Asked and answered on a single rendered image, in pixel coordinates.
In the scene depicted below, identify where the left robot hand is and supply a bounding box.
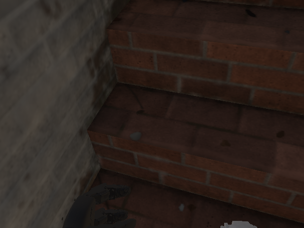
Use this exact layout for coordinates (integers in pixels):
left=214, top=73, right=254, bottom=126
left=62, top=182, right=137, bottom=228

